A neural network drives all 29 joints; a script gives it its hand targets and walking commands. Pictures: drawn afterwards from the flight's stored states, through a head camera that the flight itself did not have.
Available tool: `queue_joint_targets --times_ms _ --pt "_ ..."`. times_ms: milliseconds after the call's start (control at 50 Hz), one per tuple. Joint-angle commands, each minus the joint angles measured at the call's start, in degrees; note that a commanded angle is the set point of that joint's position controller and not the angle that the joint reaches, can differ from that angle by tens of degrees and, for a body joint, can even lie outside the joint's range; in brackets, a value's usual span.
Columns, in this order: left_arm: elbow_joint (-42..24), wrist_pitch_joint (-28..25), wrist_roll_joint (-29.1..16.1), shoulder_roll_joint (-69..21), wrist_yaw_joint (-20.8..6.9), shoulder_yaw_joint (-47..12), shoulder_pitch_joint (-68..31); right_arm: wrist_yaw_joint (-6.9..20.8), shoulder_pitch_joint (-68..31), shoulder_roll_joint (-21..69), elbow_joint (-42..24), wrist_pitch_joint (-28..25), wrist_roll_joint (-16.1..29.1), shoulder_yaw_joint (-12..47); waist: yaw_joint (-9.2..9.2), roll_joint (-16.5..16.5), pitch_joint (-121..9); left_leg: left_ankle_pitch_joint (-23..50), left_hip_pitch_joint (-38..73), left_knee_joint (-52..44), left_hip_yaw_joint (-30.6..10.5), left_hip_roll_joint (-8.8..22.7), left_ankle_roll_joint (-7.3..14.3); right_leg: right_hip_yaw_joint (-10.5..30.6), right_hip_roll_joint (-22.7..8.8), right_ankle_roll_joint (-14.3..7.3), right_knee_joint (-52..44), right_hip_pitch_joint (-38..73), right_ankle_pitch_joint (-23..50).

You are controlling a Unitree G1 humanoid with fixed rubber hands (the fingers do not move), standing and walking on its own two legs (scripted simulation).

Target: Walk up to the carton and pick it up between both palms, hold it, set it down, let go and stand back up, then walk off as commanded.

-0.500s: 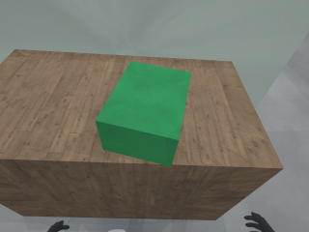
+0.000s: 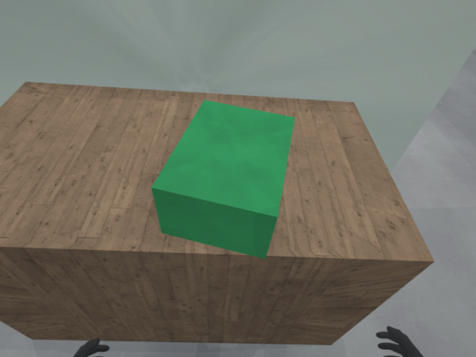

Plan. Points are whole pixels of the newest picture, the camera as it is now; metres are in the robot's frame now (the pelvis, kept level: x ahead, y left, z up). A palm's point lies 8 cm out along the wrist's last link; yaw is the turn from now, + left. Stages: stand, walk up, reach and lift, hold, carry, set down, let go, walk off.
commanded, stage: walk up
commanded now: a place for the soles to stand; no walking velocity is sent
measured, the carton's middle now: (231, 172) +0.49 +0.03 +0.02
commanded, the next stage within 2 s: stand in 0.34 s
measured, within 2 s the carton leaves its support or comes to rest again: neither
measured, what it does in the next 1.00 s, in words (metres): stands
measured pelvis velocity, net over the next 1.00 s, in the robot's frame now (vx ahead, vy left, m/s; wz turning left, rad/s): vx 0.02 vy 0.02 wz -0.03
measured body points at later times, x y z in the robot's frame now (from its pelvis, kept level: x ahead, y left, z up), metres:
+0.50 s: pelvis +0.00 +0.00 +0.00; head -0.02 +0.03 +0.45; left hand +0.10 +0.28 -0.11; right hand +0.13 -0.29 -0.06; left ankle +0.06 +0.12 -0.72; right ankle -0.01 -0.13 -0.72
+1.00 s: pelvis +0.02 +0.02 +0.01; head +0.03 +0.05 +0.46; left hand +0.22 +0.27 -0.06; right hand +0.16 -0.25 -0.05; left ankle +0.06 +0.12 -0.72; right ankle -0.01 -0.13 -0.72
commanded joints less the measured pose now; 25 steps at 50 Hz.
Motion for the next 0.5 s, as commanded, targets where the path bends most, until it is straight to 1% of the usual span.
queue_joint_targets --times_ms 0,40,80,140,480 --pt "-1.21 -1.72 0.03 13.20 -0.17 4.90 -4.41 0.21 -4.79 -12.76 -1.79 -1.22 1.76 -3.61 -0.43 7.24 -1.85 3.60 9.01 -9.75 -7.38 5.66 3.05 8.01 -6.70 -2.17 -13.02 -2.36 5.06" --pt "-1.21 -1.72 0.02 13.19 -0.17 4.91 -4.43 0.21 -4.77 -12.77 -1.79 -1.23 1.78 -3.62 -0.45 7.27 -1.82 3.72 9.00 -9.75 -7.38 5.64 3.04 8.01 -6.69 -2.18 -12.97 -2.38 5.11" --pt "-1.02 -1.61 -0.18 13.25 -0.26 4.68 -4.63 0.18 -5.06 -12.84 -1.82 -1.27 1.84 -3.53 -0.39 7.31 -1.91 6.70 9.04 -9.51 -7.37 5.71 3.03 7.85 -6.59 -2.00 -12.44 -2.08 7.86" --pt "-0.93 -1.55 -0.19 13.29 -0.23 4.69 -4.63 0.12 -4.96 -12.79 -1.73 -1.26 1.86 -3.50 -0.41 7.32 -2.34 7.59 9.34 -9.23 -7.17 5.61 3.00 7.84 -6.63 -1.94 -12.20 -1.79 8.48" --pt "-0.87 -1.40 -0.18 13.00 -0.46 4.78 -4.86 0.20 -5.45 -12.87 -2.00 -1.18 1.88 -3.57 -0.42 8.23 -0.47 1.17 7.59 -11.24 -7.96 5.44 2.90 8.07 -6.29 -2.12 -13.19 -3.04 4.28"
